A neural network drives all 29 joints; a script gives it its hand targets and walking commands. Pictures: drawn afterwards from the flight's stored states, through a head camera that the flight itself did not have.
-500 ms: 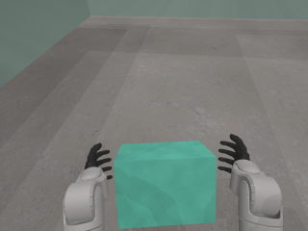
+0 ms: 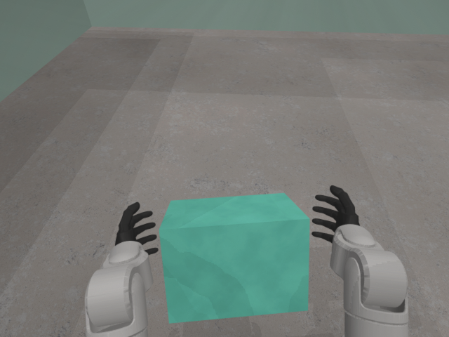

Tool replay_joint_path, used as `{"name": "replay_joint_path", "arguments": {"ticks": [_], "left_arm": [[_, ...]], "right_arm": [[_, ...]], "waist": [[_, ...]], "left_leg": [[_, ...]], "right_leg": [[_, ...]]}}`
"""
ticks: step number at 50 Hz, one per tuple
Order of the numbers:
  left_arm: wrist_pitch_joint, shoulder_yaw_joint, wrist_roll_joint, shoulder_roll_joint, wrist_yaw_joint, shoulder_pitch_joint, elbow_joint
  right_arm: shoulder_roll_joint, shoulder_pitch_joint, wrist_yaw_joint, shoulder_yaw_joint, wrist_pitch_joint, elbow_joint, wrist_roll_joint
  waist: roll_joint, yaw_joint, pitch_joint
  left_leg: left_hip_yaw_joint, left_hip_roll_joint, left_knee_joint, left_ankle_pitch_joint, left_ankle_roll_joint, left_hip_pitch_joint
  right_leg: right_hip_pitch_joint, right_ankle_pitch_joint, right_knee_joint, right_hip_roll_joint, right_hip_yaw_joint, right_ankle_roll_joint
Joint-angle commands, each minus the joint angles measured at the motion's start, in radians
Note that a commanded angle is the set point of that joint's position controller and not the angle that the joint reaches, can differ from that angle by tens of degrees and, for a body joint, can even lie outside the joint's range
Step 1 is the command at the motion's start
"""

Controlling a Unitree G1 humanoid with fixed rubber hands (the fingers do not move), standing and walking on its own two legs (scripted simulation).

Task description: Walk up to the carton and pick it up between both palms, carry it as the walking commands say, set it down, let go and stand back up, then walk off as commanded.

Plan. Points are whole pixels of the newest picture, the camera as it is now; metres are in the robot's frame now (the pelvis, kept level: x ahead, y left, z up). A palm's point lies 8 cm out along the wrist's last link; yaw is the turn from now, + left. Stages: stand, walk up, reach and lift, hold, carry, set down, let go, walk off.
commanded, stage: carry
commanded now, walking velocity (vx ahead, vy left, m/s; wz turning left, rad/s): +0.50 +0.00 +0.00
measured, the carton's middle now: (233, 250) +0.33 +0.00 -0.05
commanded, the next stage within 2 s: none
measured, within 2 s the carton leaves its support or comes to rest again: neither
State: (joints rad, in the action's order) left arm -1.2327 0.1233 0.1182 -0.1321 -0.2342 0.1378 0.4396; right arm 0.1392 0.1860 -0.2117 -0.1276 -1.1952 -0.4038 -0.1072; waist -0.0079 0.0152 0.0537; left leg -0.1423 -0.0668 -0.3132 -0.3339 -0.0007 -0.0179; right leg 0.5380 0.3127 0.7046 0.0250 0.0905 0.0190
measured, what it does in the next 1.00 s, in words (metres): walks ahead: right foot, then left foot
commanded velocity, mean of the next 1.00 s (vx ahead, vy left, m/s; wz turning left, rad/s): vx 0.50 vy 0.00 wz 0.00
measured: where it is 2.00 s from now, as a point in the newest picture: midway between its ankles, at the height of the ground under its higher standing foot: (231, 167)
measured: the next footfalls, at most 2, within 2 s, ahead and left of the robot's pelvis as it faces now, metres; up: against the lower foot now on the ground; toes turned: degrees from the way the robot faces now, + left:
right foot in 0.08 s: +0.25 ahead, -0.12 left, +0.00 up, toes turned -7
left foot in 0.46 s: +0.42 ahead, +0.13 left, +0.00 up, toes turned +9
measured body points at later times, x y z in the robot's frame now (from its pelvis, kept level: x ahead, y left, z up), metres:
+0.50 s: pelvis +0.33 -0.01 -0.01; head +0.33 +0.01 +0.44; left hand +0.60 +0.18 +0.08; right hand +0.62 -0.16 +0.10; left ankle +0.38 +0.12 -0.74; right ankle +0.22 -0.12 -0.74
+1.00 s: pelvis +0.67 -0.02 -0.01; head +0.69 -0.03 +0.44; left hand +0.94 +0.16 +0.07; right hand +0.97 -0.17 +0.08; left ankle +0.74 +0.09 -0.73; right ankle +0.51 -0.11 -0.74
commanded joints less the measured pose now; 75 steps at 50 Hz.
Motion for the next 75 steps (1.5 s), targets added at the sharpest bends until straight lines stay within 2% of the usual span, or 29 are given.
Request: {"name": "replay_joint_path", "arguments": {"ticks": [1, 2, 3, 6, 9, 13, 20, 22, 24, 25, 28, 33, 35, 36, 38, 41, 44, 47, 48, 49, 50, 51, 55, 59, 64, 65, 67, 68, 75], "left_arm": [[0.032, -0.738, -0.469, -0.97, 0.335, 0.558, 0.135], [0.026, -0.742, -0.46, -0.968, 0.328, 0.557, 0.127], [0.014, -0.703, -0.44, -0.934, 0.33, 0.534, 0.088], [-0.006, -0.671, -0.419, -0.928, 0.33, 0.514, 0.028], [0.018, -0.698, -0.454, -1.06, 0.346, 0.523, 0.059], [0.034, -0.696, -0.443, -1.065, 0.359, 0.476, 0.047], [0.038, -0.708, -0.452, -1.021, 0.354, 0.551, 0.119], [0.037, -0.72, -0.447, -1.011, 0.346, 0.583, 0.147], [0.013, -0.734, -0.448, -0.98, 0.336, 0.605, 0.118], [-0.002, -0.728, -0.45, -0.997, 0.335, 0.556, 0.046], [-0.011, -0.679, -0.423, -0.985, 0.341, 0.449, -0.022], [0.02, -0.699, -0.436, -1.032, 0.337, 0.523, 0.063], [0.028, -0.719, -0.471, -1.052, 0.354, 0.539, 0.096], [0.036, -0.729, -0.481, -1.052, 0.349, 0.601, 0.124], [0.038, -0.697, -0.472, -1.054, 0.354, 0.538, 0.071], [0.055, -0.68, -0.47, -1.079, 0.348, 0.577, 0.127], [0.036, -0.658, -0.442, -1.018, 0.354, 0.448, 0.05], [0.056, -0.678, -0.469, -1.028, 0.363, 0.513, 0.089], [0.065, -0.694, -0.476, -1.054, 0.364, 0.583, 0.121], [0.048, -0.705, -0.469, -1.037, 0.364, 0.529, 0.086], [0.055, -0.715, -0.48, -1.023, 0.364, 0.601, 0.163], [0.049, -0.696, -0.464, -1.023, 0.367, 0.58, 0.117], [0.036, -0.667, -0.447, -1.044, 0.361, 0.531, 0.021], [0.02, -0.684, -0.417, -1.03, 0.354, 0.482, -0.029], [0.042, -0.725, -0.458, -1.045, 0.344, 0.548, 0.068], [0.042, -0.719, -0.454, -1.022, 0.342, 0.538, 0.095], [0.037, -0.723, -0.465, -1.005, 0.338, 0.602, 0.102], [0.03, -0.687, -0.454, -0.982, 0.345, 0.563, 0.076], [0.058, -0.646, -0.442, -1.067, 0.364, 0.488, 0.04]], "right_arm": [[0.958, 0.356, 0.32, 0.688, -0.023, -0.096, 0.403], [0.947, 0.385, 0.321, 0.684, -0.034, -0.108, 0.411], [0.942, 0.361, 0.325, 0.69, -0.05, -0.07, 0.403], [0.942, 0.358, 0.326, 0.675, -0.059, 0.007, 0.393], [1.093, 0.423, 0.336, 0.719, -0.029, -0.061, 0.449], [1.068, 0.448, 0.339, 0.733, -0.007, -0.121, 0.444], [1.061, 0.43, 0.326, 0.718, -0.011, -0.09, 0.437], [1.038, 0.456, 0.33, 0.71, -0.007, -0.109, 0.455], [1.003, 0.407, 0.332, 0.677, -0.023, -0.064, 0.444], [0.99, 0.413, 0.327, 0.661, -0.026, -0.074, 0.441], [0.986, 0.386, 0.326, 0.665, -0.045, -0.038, 0.426], [1.056, 0.455, 0.334, 0.724, -0.025, -0.112, 0.472], [1.046, 0.483, 0.329, 0.73, -0.009, -0.157, 0.451], [1.068, 0.5, 0.329, 0.731, -0.015, -0.156, 0.449], [1.055, 0.478, 0.327, 0.748, -0.022, -0.134, 0.457], [1.108, 0.524, 0.334, 0.768, -0.003, -0.146, 0.501], [1.057, 0.397, 0.326, 0.724, -0.005, -0.079, 0.447], [1.089, 0.399, 0.318, 0.704, 0.008, -0.05, 0.43], [1.128, 0.441, 0.322, 0.714, 0.022, -0.072, 0.451], [1.076, 0.369, 0.32, 0.687, 0.014, -0.051, 0.428], [1.1, 0.419, 0.321, 0.714, 0.022, -0.062, 0.457], [1.096, 0.469, 0.32, 0.732, 0.02, -0.097, 0.473], [1.102, 0.489, 0.323, 0.727, -0.003, -0.059, 0.451], [1.028, 0.398, 0.342, 0.662, -0.013, 0.004, 0.413], [1.036, 0.398, 0.343, 0.698, -0.004, -0.057, 0.434], [1.024, 0.383, 0.341, 0.705, -0.009, -0.056, 0.427], [1.029, 0.448, 0.333, 0.703, -0.021, -0.071, 0.423], [1.01, 0.433, 0.334, 0.708, -0.026, -0.036, 0.426], [1.128, 0.485, 0.329, 0.752, 0.009, -0.07, 0.456]], "waist": [[0.053, -0.045, 0.331], [-0.045, -0.06, 0.385], [-0.237, -0.037, 0.369], [-0.027, -0.031, 0.295], [-0.08, -0.037, 0.326], [-0.125, -0.043, 0.318], [-0.11, -0.011, 0.347], [0.145, 0.016, 0.393], [0.317, 0.023, 0.326], [0.264, 0.021, 0.309], [0.123, 0.015, 0.264], [0.201, -0.001, 0.373], [0.045, -0.036, 0.434], [-0.136, -0.047, 0.42], [-0.248, -0.038, 0.317], [-0.088, -0.056, 0.271], [-0.223, -0.041, 0.283], [-0.194, -0.02, 0.396], [-0.185, 0.013, 0.454], [-0.004, 0.05, 0.475], [0.199, 0.056, 0.49], [0.259, 0.048, 0.409], [0.049, 0.012, 0.253], [0.244, 0.006, 0.228], [0.175, -0.014, 0.317], [0.115, -0.031, 0.381], [-0.256, -0.038, 0.382], [-0.133, -0.027, 0.387], [-0.194, -0.043, 0.38]], "left_leg": [[-0.084, -0.034, -0.397, 0.505, -0.017, -0.313], [-0.069, 0.056, -0.614, 0.353, -0.028, -0.45], [0.026, 0.125, -0.825, -0.162, -0.023, -0.583], [0.19, 0.015, -0.872, -0.089, 0.012, -0.607], [0.121, -0.026, -0.589, -0.082, -0.032, -0.554], [0.068, -0.004, -0.399, 0.002, -0.025, -0.489], [-0.014, 0.046, -0.079, 0.215, -0.012, -0.138], [0.345, -0.176, -0.011, 0.163, 0.092, 0.146], [0.556, -0.345, -0.009, 0.546, 0.204, 0.364], [0.473, -0.331, -0.061, 0.775, 0.206, 0.372], [0.328, -0.251, -0.025, 0.604, 0.135, 0.285], [0.062, -0.141, -0.128, 0.498, 0.062, 0.12], [-0.03, -0.063, -0.376, 0.394, -0.022, -0.222], [-0.049, 0.029, -0.544, 0.146, -0.051, -0.479], [0.098, 0.062, -0.769, -0.231, -0.031, -0.796], [0.036, 0.035, -0.631, -0.25, -0.026, -0.935], [0.021, 0.043, -0.29, -0.034, -0.032, -0.698], [-0.089, 0.145, -0.062, 0.287, -0.011, -0.19], [-0.041, 0.121, -0.057, 0.34, 0.014, 0.013], [0.215, -0.052, -0.078, 0.395, 0.09, 0.266], [0.545, -0.242, -0.077, 0.717, 0.226, 0.463], [0.581, -0.329, -0.098, 1.001, 0.315, 0.499], [0.415, -0.254, 0.011, 0.523, 0.191, 0.203], [0.142, -0.184, 0.079, 0.419, 0.091, 0.085], [-0.04, -0.099, -0.175, 0.491, 0.022, -0.064], [-0.075, -0.062, -0.329, 0.497, -0.006, -0.19], [0.001, 0.094, -0.743, -0.163, -0.034, -0.649], [0.123, 0.049, -0.87, -0.17, -0.022, -0.632], [0.084, -0.01, -0.577, -0.02, -0.045, -0.638]], "right_leg": [[-0.672, -0.144, -0.292, 0.065, -0.009, -0.079], [-0.792, -0.089, -0.345, 0.22, -0.297, -0.191], [-0.801, -0.17, -0.466, 0.406, -0.589, -0.277], [-0.672, -0.225, -0.475, 0.375, -0.473, -0.258], [-0.67, -0.243, -0.474, 0.291, -0.227, -0.179], [-0.6, -0.116, -0.55, 0.312, -0.2, -0.202], [-0.509, -0.265, -0.318, 0.171, 0.064, -0.065], [-0.224, -0.212, 0.018, 0.066, 0.094, -0.013], [0.136, 0.253, 0.286, -0.021, 0.027, -0.008], [0.149, 0.277, 0.257, 0.003, -0.036, -0.017], [0.11, 0.264, 0.008, 0.005, 0.001, -0.017], [-0.314, -0.135, -0.369, -0.058, 0.148, -0.016], [-0.719, -0.182, -0.443, 0.119, -0.051, -0.048], [-0.862, -0.182, -0.46, 0.306, -0.314, -0.132], [-0.999, -0.721, -0.378, 0.378, -0.454, -0.251], [-1.119, -1.008, -0.325, 0.323, -0.288, -0.195], [-1.001, -1.018, -0.301, 0.254, -0.085, -0.126], [-0.728, -1.145, -0.193, 0.18, 0.108, -0.04], [-0.616, -1.084, -0.057, 0.148, 0.136, -0.015], [-0.315, -0.833, 0.175, 0.109, 0.114, 0.009], [-0.011, -0.281, 0.433, 0.008, 0.052, 0.039], [0.125, 0.226, 0.576, -0.053, -0.032, 0.031], [0.105, 0.226, 0.294, 0.054, -0.081, -0.033], [-0.066, 0.052, -0.067, 0.01, 0.04, -0.008], [-0.424, -0.222, -0.347, -0.035, 0.13, -0.037], [-0.628, -0.235, -0.34, 0.016, 0.073, -0.05], [-0.919, -0.394, -0.403, 0.408, -0.505, -0.214], [-0.855, -0.413, -0.4, 0.422, -0.49, -0.236], [-0.815, -0.565, -0.448, 0.289, -0.159, -0.165]]}}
